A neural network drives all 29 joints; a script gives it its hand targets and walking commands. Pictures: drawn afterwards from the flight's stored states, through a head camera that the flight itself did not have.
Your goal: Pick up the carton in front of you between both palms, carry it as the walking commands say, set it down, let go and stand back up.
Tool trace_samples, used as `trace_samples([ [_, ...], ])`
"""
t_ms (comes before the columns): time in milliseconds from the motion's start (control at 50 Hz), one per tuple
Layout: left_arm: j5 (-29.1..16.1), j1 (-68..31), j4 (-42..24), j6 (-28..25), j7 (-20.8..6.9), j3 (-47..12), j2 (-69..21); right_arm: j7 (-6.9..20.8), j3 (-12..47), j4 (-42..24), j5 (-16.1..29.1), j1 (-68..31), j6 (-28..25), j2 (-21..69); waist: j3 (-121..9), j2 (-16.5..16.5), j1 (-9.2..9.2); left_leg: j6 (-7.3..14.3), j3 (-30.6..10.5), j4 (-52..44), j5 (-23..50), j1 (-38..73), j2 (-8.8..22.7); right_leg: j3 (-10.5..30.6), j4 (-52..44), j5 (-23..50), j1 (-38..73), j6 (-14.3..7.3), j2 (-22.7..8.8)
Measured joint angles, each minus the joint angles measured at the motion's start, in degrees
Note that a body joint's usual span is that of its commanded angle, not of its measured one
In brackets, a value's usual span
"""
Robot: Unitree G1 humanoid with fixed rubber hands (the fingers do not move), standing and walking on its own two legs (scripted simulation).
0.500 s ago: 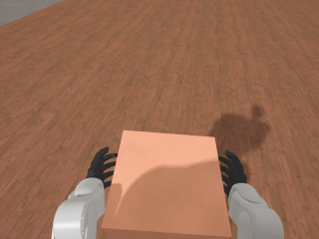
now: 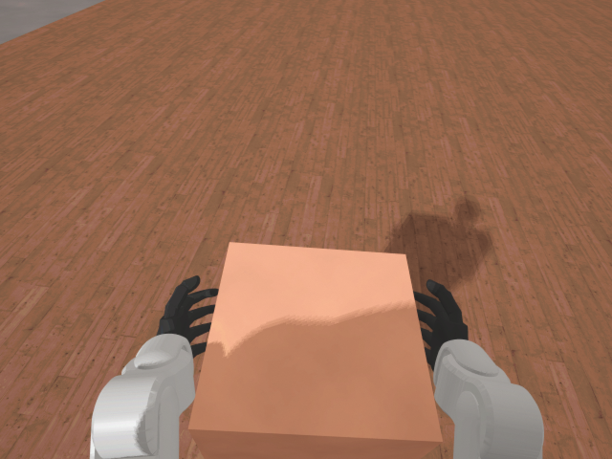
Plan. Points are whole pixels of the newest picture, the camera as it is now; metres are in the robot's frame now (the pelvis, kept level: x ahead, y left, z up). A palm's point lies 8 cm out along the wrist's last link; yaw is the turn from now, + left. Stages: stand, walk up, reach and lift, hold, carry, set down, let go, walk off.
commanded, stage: carry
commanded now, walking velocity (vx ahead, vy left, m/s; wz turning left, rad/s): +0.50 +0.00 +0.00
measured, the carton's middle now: (308, 373) +0.23 +0.00 +0.03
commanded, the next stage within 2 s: none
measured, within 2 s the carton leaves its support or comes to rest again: neither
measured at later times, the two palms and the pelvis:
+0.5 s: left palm (216, 175) +0.55 +0.17 +0.09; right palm (384, 179) +0.56 -0.13 +0.09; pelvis +0.33 +0.02 -0.01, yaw +1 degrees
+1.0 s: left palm (233, 133) +0.69 +0.16 +0.10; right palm (380, 141) +0.69 -0.14 +0.09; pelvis +0.46 +0.01 +0.00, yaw +0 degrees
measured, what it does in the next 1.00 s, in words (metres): walks ahead: right foot, then left foot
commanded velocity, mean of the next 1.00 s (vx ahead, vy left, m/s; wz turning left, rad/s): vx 0.10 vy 0.00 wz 0.00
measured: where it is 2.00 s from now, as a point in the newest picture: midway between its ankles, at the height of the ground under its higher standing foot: (292, 438)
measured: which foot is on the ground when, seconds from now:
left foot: down 0.00-0.10, up 0.12-0.46, down 0.48-1.00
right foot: up 0.00-0.04, down 0.06-0.50, up 0.52-0.68, down 0.70-1.00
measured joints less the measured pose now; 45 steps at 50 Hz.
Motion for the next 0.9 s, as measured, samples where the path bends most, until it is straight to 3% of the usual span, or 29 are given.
trace_samples([
  [60, -0.4, -0.6, 1.4, 0.4, 0.0, 0.0, 0.1, 0.0, -0.2, 0.1, -0.6, 0.6, 0.4, 0.1, 1.3, 0.7, -0.12, -1.9, -1.1, 7.0, -7.0, 1.6, 1.4, -2.5, -4.3, -1.3, 4.0, -1.4, 1.8],
  [100, -0.5, -1.4, 4.0, -1.0, 0.1, -0.8, 0.1, 0.0, -1.5, 0.6, -0.6, 0.1, 0.4, 0.0, 2.7, 3.2, 1.10, -1.3, -3.0, 23.9, -8.5, -4.5, 5.0, -3.6, 0.2, -3.5, 3.6, -3.3, 3.2],
  [140, -0.7, -2.2, 5.5, -2.2, 0.1, -1.1, 0.2, 0.0, -2.2, 0.7, -0.7, -0.3, 0.1, 0.0, 4.7, 3.0, 1.73, 0.0, -8.6, 44.5, -5.7, -15.4, 4.0, -3.8, 0.8, -6.7, 4.7, -3.9, 2.8],
  [160, -1.0, -2.0, 5.5, -3.0, 0.1, -1.1, 0.1, 0.0, -2.1, 0.3, -0.8, -0.3, -0.2, 0.0, 5.8, 2.7, 1.81, 0.6, -10.1, 51.3, -4.6, -20.2, 3.0, -3.8, -0.9, -6.9, 6.3, -3.2, 2.5],
  [200, -1.6, -1.2, 4.5, -4.5, 0.1, -0.7, 0.0, 0.0, -1.4, -0.6, -1.1, 0.0, -1.3, 0.0, 7.7, 2.0, 2.11, 1.4, -10.9, 56.5, -1.9, -27.8, 1.9, -3.6, -5.0, -6.6, 10.0, -2.6, 2.3],
  [260, -1.9, 0.4, 2.4, -6.1, 0.0, -0.1, -0.1, 0.4, 0.2, -0.9, -1.5, 1.0, -3.7, 0.1, 8.2, 1.0, 2.58, 1.8, -9.9, 50.5, 0.9, -35.0, 1.8, -2.8, -10.8, -6.7, 15.6, -2.0, 2.0],
  [360, -1.6, 1.3, 1.5, -7.5, -0.5, -0.3, -0.1, 0.9, 1.0, -1.9, -2.4, 2.5, -5.7, 0.2, 7.0, 0.6, 2.56, 1.5, -7.1, 32.7, 7.3, -38.7, 2.2, -2.2, -15.5, -9.9, 25.1, 0.2, 1.6],
  [460, -1.4, 1.1, 0.0, -6.3, -0.6, -1.1, 0.0, 0.9, 0.8, -4.1, -2.4, 2.5, -4.1, 0.3, 5.9, 0.3, 1.73, 0.9, -1.8, 16.6, 20.6, -34.2, 0.7, -1.3, -9.9, -18.8, 31.6, 3.6, 0.5],
  [480, -1.3, 0.9, -0.9, -5.9, -0.6, -0.8, 0.0, 0.8, 0.9, -4.5, -2.3, 2.0, -3.7, 0.2, 5.7, 0.3, 1.62, 2.9, -1.0, 15.7, 21.5, -32.5, 0.7, -0.7, -6.4, -21.6, 31.6, 4.2, 0.3],
  [520, -1.3, -1.0, -1.0, -4.5, -0.6, 0.5, 0.1, 0.7, 1.2, -3.1, -1.9, 0.3, -3.7, 0.0, 5.8, -2.5, 0.71, 6.2, 0.3, 18.9, 15.2, -32.3, -0.6, 1.7, 3.3, -23.9, 27.9, 4.0, -1.8],
  [580, -1.0, -2.7, -0.9, -2.6, -0.5, 0.9, 0.3, 0.2, 0.5, -2.3, -1.1, -1.7, -2.3, -0.1, 7.2, -3.2, 0.46, 5.8, 1.0, 18.0, 13.3, -30.6, -0.4, 5.4, 10.4, -28.6, 21.8, 2.8, 0.0],
  [640, -0.6, -2.9, -1.4, -1.6, -0.3, 0.2, 0.3, 0.2, -0.2, -2.9, -0.4, -1.4, -1.7, -0.1, 8.1, -2.5, 0.02, 5.9, 1.1, 13.7, 14.1, -27.8, -0.5, 4.8, 4.2, -27.2, 19.0, 1.8, 1.5],
  [720, -0.5, -2.9, -1.7, -1.2, -0.3, -0.3, 0.2, 0.1, -0.4, -4.0, -0.3, -0.5, -1.5, 0.0, 7.8, -2.5, -0.42, 5.4, 0.7, 12.7, 12.7, -24.8, -1.7, 3.5, -6.3, -12.2, 20.9, 1.5, 1.5],
  [900, -0.1, -3.2, 1.2, -0.4, -0.3, 0.6, 0.3, 0.3, -0.7, -0.1, -1.0, -3.6, 1.1, -0.2, 0.2, -1.1, 0.70, 3.5, 0.6, 16.3, 6.4, -22.6, -1.3, 3.6, -6.4, -17.9, 24.7, 2.1, 1.5],
])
